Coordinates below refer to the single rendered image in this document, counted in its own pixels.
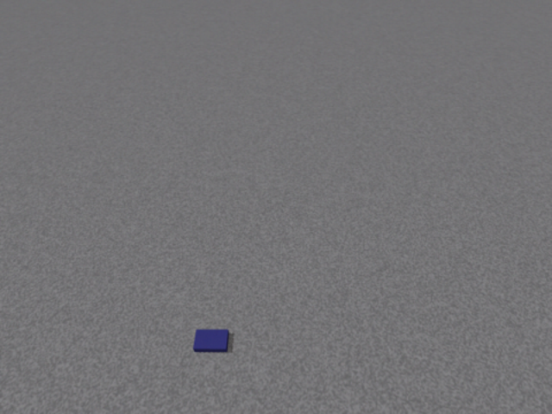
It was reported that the small box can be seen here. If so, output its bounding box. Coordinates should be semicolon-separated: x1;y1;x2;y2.
193;329;229;352

